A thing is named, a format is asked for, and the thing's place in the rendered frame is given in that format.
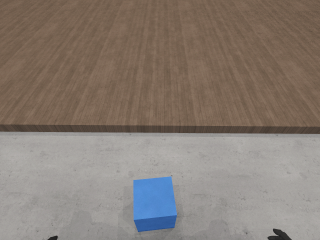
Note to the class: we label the carton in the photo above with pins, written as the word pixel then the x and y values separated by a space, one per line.
pixel 154 206

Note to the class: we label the right robot hand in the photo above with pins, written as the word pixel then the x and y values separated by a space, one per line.
pixel 281 235

